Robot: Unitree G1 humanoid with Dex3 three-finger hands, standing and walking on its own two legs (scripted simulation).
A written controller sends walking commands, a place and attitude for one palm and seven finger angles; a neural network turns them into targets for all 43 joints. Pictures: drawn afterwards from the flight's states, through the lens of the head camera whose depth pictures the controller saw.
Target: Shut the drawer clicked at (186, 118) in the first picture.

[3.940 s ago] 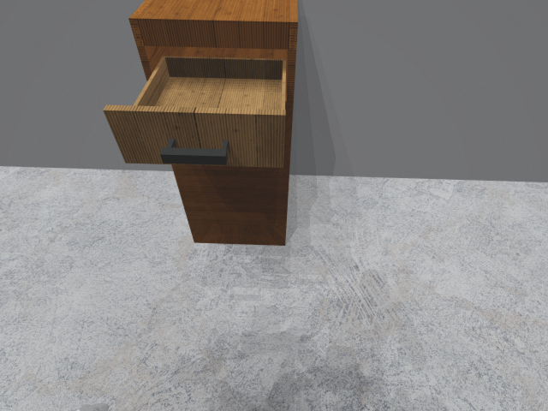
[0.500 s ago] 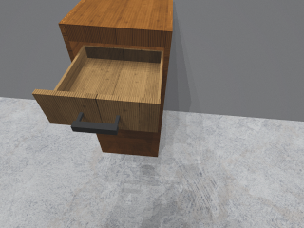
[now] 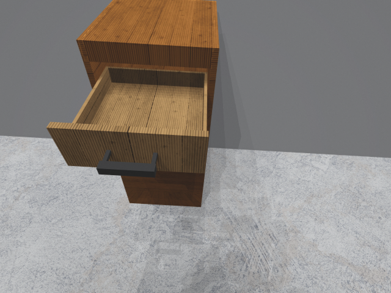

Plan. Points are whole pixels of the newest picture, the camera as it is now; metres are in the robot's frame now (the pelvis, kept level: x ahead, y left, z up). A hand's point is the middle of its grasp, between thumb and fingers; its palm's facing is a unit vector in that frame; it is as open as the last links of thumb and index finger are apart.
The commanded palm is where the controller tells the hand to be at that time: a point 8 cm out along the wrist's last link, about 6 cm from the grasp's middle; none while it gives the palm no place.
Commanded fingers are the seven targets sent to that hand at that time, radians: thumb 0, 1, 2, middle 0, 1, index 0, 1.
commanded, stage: look again from close up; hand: left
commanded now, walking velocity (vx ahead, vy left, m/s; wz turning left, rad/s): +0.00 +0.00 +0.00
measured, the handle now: (129, 162) +0.39 +0.19 +0.03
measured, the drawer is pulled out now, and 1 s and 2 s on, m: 0.30 0.30 0.30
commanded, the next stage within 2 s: shuffle to correct the standing spot in 0.50 s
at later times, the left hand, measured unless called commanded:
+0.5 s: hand out of the picture -0.01 +0.15 -0.17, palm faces +0.03 -0.97 -0.22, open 7.4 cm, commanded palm none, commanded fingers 0.00 0.90 0.90 -0.20 -0.30 -0.20 -0.30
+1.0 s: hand out of the picture +0.00 +0.13 -0.19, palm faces +0.06 -0.99 -0.16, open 7.4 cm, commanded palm none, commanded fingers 0.00 0.90 0.90 -0.20 -0.30 -0.20 -0.30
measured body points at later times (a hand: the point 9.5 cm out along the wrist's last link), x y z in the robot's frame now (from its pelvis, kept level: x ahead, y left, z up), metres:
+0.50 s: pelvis -0.01 -0.02 +0.00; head -0.01 -0.04 +0.44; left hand -0.01 +0.21 -0.15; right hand -0.01 -0.23 -0.18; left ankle -0.02 +0.09 -0.74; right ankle +0.01 -0.14 -0.74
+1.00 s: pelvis +0.04 -0.03 -0.02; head +0.05 -0.03 +0.43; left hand +0.00 +0.18 -0.18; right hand -0.01 -0.24 -0.18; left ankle -0.02 +0.09 -0.74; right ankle +0.01 -0.14 -0.74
